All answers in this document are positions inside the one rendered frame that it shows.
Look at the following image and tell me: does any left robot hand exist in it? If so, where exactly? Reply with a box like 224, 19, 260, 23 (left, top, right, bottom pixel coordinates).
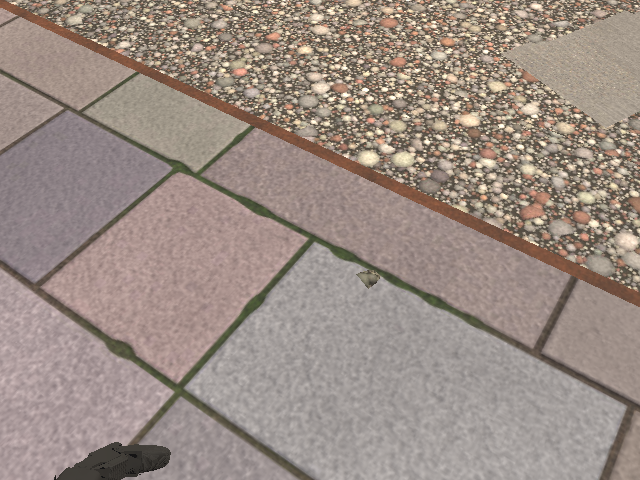
54, 442, 171, 480

